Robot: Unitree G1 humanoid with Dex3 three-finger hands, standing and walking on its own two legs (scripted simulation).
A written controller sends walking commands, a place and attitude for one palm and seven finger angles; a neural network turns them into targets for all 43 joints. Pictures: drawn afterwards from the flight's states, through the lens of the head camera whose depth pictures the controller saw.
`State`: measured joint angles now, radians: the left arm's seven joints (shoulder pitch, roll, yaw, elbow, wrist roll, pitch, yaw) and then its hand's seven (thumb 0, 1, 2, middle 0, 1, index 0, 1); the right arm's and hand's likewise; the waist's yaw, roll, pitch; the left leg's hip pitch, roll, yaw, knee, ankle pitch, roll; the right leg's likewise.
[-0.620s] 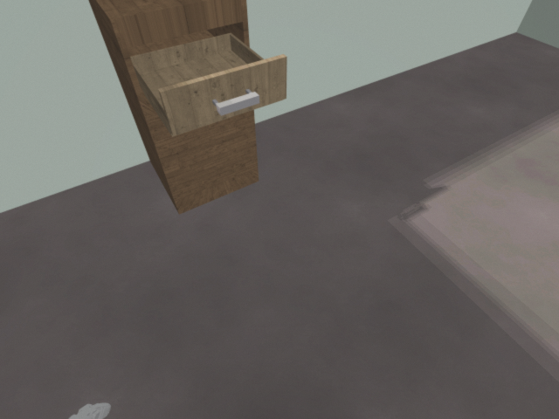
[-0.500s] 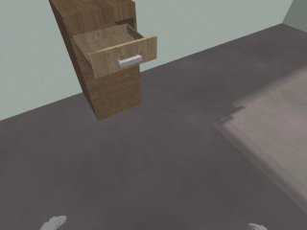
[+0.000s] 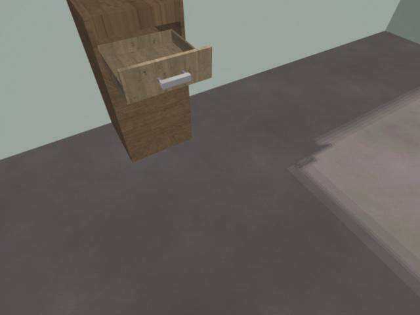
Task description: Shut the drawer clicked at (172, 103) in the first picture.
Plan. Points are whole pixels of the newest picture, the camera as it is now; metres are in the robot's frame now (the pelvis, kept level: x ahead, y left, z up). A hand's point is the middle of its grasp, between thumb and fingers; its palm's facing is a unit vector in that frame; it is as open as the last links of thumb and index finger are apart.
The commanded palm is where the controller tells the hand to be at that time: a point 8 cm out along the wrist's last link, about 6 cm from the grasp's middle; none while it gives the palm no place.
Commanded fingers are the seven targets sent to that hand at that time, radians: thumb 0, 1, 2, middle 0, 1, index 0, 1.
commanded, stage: stand and wait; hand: left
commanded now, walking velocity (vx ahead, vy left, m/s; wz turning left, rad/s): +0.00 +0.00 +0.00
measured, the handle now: (173, 78) +0.95 +0.21 -0.07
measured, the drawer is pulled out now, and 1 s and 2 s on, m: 0.30 0.30 0.30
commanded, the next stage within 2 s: look at it before walking up in 0.54 s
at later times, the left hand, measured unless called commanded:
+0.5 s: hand out of the picture +0.05 +0.25 -0.16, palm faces -0.02 -0.95 -0.32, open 7.4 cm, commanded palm none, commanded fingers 0.00 0.90 0.90 -0.20 -0.30 -0.20 -0.30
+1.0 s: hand out of the picture +0.04 +0.26 -0.16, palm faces -0.02 -0.95 -0.32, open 7.4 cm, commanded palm none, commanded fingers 0.00 0.90 0.90 -0.20 -0.30 -0.20 -0.30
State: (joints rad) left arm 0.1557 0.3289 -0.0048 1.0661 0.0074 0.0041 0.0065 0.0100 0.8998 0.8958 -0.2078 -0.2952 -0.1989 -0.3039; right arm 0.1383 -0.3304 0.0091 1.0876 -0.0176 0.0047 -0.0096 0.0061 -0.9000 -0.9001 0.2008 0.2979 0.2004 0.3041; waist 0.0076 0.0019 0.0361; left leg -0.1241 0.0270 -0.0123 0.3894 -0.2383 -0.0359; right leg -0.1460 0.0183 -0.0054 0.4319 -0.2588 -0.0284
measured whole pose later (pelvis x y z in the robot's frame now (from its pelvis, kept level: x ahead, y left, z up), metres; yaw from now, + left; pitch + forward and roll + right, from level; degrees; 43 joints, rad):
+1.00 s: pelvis -0.02 +0.02 +0.00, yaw +0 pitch -2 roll +0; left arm 0.16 0.32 -0.01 1.09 0.01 0.00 0.01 0.01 0.90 0.90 -0.21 -0.29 -0.20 -0.30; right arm 0.14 -0.31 0.01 1.12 -0.01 -0.01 0.00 0.00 -0.90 -0.90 0.20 0.30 0.20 0.30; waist 0.01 -0.01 0.03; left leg -0.13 0.01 0.00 0.36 -0.20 -0.01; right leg -0.15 0.00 0.01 0.38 -0.20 0.00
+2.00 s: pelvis +0.17 -0.03 -0.01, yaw -20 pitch +0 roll +0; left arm 0.50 0.14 0.04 1.06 0.03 -0.06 0.02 0.01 0.90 0.90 -0.21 -0.30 -0.20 -0.30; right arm 0.07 -0.17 -0.05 0.93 -0.02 -0.01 0.03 0.01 -0.90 -0.90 0.20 0.30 0.20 0.30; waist 0.09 0.00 0.04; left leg -0.58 0.08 0.06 0.81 -0.20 -0.04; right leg 0.05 0.06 0.12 0.33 -0.37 -0.05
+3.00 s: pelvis +0.53 -0.22 -0.01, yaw -48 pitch -1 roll -3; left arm 0.30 0.22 0.07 1.02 0.02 -0.04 0.00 0.00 0.92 0.90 -0.21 -0.29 -0.20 -0.30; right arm 0.16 -0.18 -0.05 0.95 -0.03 -0.03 0.01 0.00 -0.92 -0.90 0.20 0.30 0.20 0.30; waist 0.03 0.00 0.02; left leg -0.43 0.12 0.10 0.66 -0.23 -0.05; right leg -0.14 0.03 -0.05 0.48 -0.33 -0.01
